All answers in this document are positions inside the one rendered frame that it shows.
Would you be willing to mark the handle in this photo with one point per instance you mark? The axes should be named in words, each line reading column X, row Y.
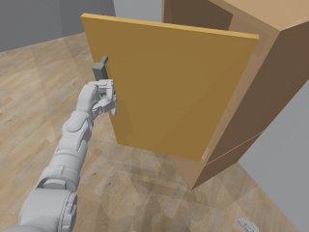
column 100, row 72

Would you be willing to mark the left robot hand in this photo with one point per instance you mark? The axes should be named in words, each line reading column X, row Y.
column 91, row 102

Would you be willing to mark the left robot forearm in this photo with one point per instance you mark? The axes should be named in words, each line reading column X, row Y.
column 66, row 163

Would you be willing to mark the cupboard door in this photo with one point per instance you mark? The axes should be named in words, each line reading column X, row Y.
column 172, row 82

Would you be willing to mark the right robot hand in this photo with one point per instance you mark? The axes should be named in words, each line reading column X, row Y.
column 247, row 226

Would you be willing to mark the left robot upper arm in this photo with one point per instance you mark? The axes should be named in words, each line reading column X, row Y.
column 48, row 210

